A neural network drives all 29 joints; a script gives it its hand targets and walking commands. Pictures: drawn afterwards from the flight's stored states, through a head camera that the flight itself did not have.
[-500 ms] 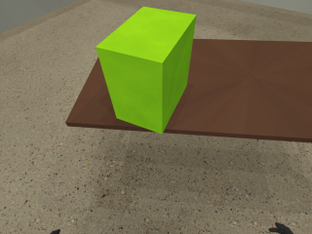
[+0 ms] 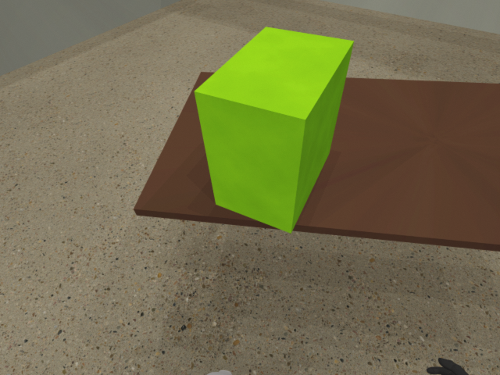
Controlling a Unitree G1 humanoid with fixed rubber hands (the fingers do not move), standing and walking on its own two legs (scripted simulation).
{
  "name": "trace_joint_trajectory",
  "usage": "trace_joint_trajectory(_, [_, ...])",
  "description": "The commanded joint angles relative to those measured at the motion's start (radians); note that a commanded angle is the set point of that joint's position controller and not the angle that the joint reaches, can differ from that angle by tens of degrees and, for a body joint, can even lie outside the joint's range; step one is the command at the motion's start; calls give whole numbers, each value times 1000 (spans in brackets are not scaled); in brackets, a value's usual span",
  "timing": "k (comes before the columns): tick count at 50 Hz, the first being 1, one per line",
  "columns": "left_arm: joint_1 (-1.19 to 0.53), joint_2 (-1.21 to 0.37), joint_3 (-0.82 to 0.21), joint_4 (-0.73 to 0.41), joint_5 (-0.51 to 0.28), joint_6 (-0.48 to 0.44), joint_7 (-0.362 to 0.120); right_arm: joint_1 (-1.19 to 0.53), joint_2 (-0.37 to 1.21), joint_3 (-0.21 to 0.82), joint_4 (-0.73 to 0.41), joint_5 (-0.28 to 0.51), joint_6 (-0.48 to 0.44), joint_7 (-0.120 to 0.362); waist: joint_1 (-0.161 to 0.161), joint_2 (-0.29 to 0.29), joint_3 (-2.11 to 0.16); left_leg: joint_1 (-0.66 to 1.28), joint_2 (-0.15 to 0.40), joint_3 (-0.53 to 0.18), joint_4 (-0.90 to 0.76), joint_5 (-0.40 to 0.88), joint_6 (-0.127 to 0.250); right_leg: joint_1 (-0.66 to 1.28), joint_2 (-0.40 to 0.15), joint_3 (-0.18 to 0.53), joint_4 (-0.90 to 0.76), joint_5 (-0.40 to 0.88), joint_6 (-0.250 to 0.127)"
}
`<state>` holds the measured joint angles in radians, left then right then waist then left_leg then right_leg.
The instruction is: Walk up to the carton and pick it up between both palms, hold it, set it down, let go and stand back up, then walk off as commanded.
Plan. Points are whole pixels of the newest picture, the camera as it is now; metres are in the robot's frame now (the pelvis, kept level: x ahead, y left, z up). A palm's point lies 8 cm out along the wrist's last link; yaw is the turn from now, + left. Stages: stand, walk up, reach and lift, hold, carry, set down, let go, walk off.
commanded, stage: walk up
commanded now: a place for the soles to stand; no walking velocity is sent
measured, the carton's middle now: (278, 130) +0.57 -0.02 +0.08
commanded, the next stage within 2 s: reach and lift in 1.72 s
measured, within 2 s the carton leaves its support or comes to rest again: neither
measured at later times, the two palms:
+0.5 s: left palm (67, 370) +0.15 +0.33 -0.07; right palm out of the picture +0.16 -0.32 -0.11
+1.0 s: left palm (69, 354) +0.18 +0.34 -0.08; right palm (446, 340) +0.21 -0.30 -0.10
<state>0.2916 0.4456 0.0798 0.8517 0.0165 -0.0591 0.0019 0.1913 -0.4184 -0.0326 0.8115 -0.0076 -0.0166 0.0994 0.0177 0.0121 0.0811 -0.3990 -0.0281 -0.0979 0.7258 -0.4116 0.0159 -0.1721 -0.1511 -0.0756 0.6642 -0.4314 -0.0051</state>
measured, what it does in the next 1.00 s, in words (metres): walks ahead: right foot, then left foot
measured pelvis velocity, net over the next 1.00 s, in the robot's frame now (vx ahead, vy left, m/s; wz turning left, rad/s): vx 0.11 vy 0.01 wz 0.01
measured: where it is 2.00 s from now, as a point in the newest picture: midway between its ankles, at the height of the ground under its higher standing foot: outside the picture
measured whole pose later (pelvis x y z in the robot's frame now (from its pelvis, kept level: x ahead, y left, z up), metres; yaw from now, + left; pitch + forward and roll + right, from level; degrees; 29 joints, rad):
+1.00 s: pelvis +0.11 +0.01 +0.00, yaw +1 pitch -1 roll +1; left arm 0.27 0.44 0.03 0.85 0.02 -0.05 0.01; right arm 0.19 -0.41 -0.03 0.81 -0.01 0.00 0.02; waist -0.01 0.01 0.05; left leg -0.30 -0.03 -0.09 0.66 -0.34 -0.01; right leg -0.38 -0.05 -0.02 0.67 -0.28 0.00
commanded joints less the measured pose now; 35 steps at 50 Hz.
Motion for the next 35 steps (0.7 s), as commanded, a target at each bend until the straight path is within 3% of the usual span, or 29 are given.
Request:
trace_joint_trajectory(1, [-45, 104, 16, -134, -3, -18, 8, 292, -336, -161, -47, -37, -34, -47, -163, 355, -95, 438, 221, -570, -464, -273, 81, -606, 193, 71, 560, -172, -55])
trace_joint_trajectory(2, [-96, 195, 31, -109, -12, -11, 17, 206, -369, -152, -64, -21, -30, -46, -144, 210, -79, 259, 295, -732, -568, -434, 173, -542, 156, 158, 577, -201, -48])
trace_joint_trajectory(3, [-62, 237, 39, -87, -19, -4, 13, 115, -331, -144, -73, -14, -24, -50, -90, 71, -8, 146, 286, -638, -537, -497, 184, -491, 98, 182, 538, -111, -60])
trace_joint_trajectory(4, [-13, 225, 56, -82, -22, -11, 1, 81, -292, -125, -77, -8, -30, -51, -45, 69, 25, 138, 243, -570, -504, -423, 183, -480, 68, 155, 507, -29, -51])
trace_joint_trajectory(5, [4, 213, 53, -70, -17, -15, -1, 73, -256, -113, -83, -7, -36, -54, -40, 100, 43, 94, 215, -455, -484, -339, 199, -469, 45, 120, 445, 22, -47])
trace_joint_trajectory(7, [63, 189, 55, -66, -14, -27, -6, 109, -221, -106, -77, -19, -36, -53, -40, 148, -7, 128, 165, -303, -430, -172, 198, -393, 69, 81, 292, 12, -29])
trace_joint_trajectory(8, [49, 180, 49, -65, -8, -23, -8, 137, -220, -101, -78, -26, -37, -59, -50, 72, -59, 198, 169, -310, -399, -51, 208, -393, 88, 77, 270, 16, -15])
trace_joint_trajectory(9, [51, 161, 41, -65, -7, -22, -5, 146, -236, -105, -78, -24, -40, -66, -41, 131, -88, 222, 206, -306, -371, 22, 228, -407, 81, 78, 245, 1, -12])
trace_joint_trajectory(11, [20, 146, 38, -55, -8, -19, 7, 128, -218, -87, -84, -22, -34, -73, -32, 96, -64, 138, 229, -298, -351, 167, 237, -332, 104, 53, 171, 29, -12])
trace_joint_trajectory(12, [44, 146, 31, -40, -13, -20, 11, 91, -220, -83, -82, -20, -31, -77, -9, 126, -59, 85, 203, -213, -302, 254, 208, -266, 104, 45, 116, 75, -9])
trace_joint_trajectory(13, [47, 128, 28, -32, -7, -25, 11, 73, -217, -82, -95, -21, -24, -79, -11, 125, -89, 43, 193, -169, -260, 323, 192, -171, 120, 27, 74, 142, -12])
trace_joint_trajectory(14, [88, 117, 33, -18, -11, -29, 16, 64, -217, -81, -108, -14, -21, -79, 7, 120, -120, -9, 183, -156, -217, 333, 184, -68, 136, 7, 30, 243, -19])
trace_joint_trajectory(16, [87, 141, 32, -8, -6, -26, 25, 55, -181, -63, -104, -9, -8, -82, 21, 55, -147, -61, 132, -101, -135, 286, 134, 69, 165, 8, -87, 264, -24])
trace_joint_trajectory(17, [119, 152, 30, -8, -1, -25, 31, 39, -156, -51, -99, -11, -5, -85, 38, 50, -156, -115, 119, -84, -64, 185, 99, 132, 127, 71, -169, 227, -35])
trace_joint_trajectory(18, [112, 206, 43, -21, 11, -38, 33, 69, -100, -42, -107, 9, -3, -84, 36, -163, -165, -201, 20, -14, 90, -4, 35, 157, -81, 387, -258, 170, -101])
trace_joint_trajectory(19, [41, 271, 49, -49, 8, -42, 30, 114, -126, -43, -72, -8, 12, -92, 1, -186, -113, -179, 12, 24, 198, -162, 8, -8, -245, 617, -378, -17, -191])
trace_joint_trajectory(20, [-8, 283, 50, -42, -4, -34, 31, 143, -199, -71, -42, -14, 26, -95, -12, -129, -85, -109, 39, -15, 275, -197, 13, -115, -244, 626, -386, -136, -242])
trace_joint_trajectory(21, [-26, 275, 46, -50, 1, -32, 33, 139, -199, -71, -28, -13, 29, -90, -9, -76, -38, -90, 50, 9, 278, -174, 10, -178, -215, 583, -388, -192, -240])
trace_joint_trajectory(23, [-44, 269, 41, -63, 0, -25, 28, 136, -176, -72, -22, -4, 22, -89, -28, -118, 6, -48, 55, 19, 217, -120, 9, -249, -146, 453, -356, -142, -209])
trace_joint_trajectory(25, [-29, 248, 42, -48, 2, -15, 17, 139, -163, -73, 3, -13, 16, -79, -10, -151, -20, 0, 42, 66, 76, -140, 12, -190, -99, 378, -327, -32, -185])
trace_joint_trajectory(26, [-27, 236, 29, -55, 8, -15, 19, 148, -164, -73, 5, -5, 12, -78, -13, -153, -77, 3, 35, 75, 43, -119, 7, -132, -99, 374, -285, 41, -179])
trace_joint_trajectory(27, [-57, 249, 29, -60, 7, -8, 17, 153, -149, -67, 10, -5, 8, -80, -19, -192, -90, 58, 28, 93, -77, -90, 4, -113, -68, 306, -224, 153, -174])
trace_joint_trajectory(29, [-37, 222, 20, -64, -10, 0, 16, 171, -121, -67, 19, -15, -7, -91, -35, -155, -185, 184, 6, 123, -249, 95, 10, -63, -48, 238, -93, 435, -143])
trace_joint_trajectory(30, [-25, 196, 15, -63, -19, -2, 19, 165, -137, -68, 7, -24, -10, -100, -39, -140, -243, 222, 34, 69, -262, 176, 20, -42, -31, 193, -17, 549, -124])
trace_joint_trajectory(31, [-34, 154, -7, -69, -27, -3, 19, 154, -187, -76, 5, -34, -18, -107, -38, -42, -265, 276, 112, -90, -232, 350, 51, -123, 5, 178, 41, 504, -71])
trace_joint_trajectory(32, [-75, 143, -8, -84, -30, 1, 17, 79, -234, -77, -32, -15, -20, -109, -6, 25, -217, 194, 208, -225, -265, 343, 92, -178, 81, 113, 55, 280, -32])
trace_joint_trajectory(33, [-50, 132, -5, -55, -31, 17, 18, -7, -237, -74, -43, -11, -19, -103, 19, 86, -142, 62, 241, -224, -276, 208, 162, -132, 130, 77, 31, 45, -23])
trace_joint_trajectory(34, [-48, 143, 1, -41, -15, 11, 18, -24, -201, -60, -44, -3, -15, -94, 34, 71, -107, 22, 216, -192, -256, 178, 144, -79, 108, 79, -33, 42, -39])
trace_joint_trajectory(35, [-33, 159, -4, -33, -12, 6, 19, -28, -189, -62, -51, 1, -15, -95, 18, 6, -97, 12, 171, -134, -210, 235, 101, -49, 69, 118, -69, 192, -52])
